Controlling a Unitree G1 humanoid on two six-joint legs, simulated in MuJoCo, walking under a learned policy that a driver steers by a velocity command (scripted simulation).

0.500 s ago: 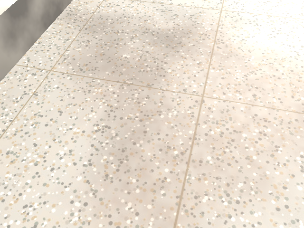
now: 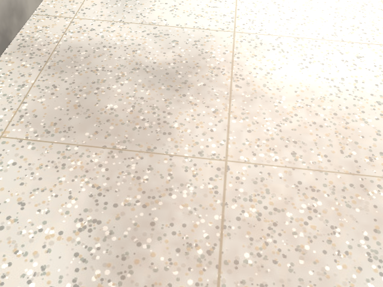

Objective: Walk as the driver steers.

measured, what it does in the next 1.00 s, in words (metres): walks ahead, turning right: right foot, then left foot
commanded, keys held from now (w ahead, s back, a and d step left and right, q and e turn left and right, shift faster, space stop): w+e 0.44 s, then w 0.56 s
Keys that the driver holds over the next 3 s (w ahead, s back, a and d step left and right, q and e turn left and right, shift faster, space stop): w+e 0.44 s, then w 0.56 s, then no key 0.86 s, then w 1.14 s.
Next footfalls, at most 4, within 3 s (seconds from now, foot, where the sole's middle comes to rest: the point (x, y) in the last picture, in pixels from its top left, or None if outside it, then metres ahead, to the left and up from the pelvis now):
0.28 right None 0.29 -0.11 -0.78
0.84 left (212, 244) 0.65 -0.07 -0.78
1.30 right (272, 215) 0.78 -0.31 -0.78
1.62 left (215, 214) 0.78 -0.09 -0.78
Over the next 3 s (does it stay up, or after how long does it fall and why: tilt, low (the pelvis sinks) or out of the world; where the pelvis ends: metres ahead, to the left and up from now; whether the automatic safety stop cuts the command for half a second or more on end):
stays up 1.18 -0.35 0.00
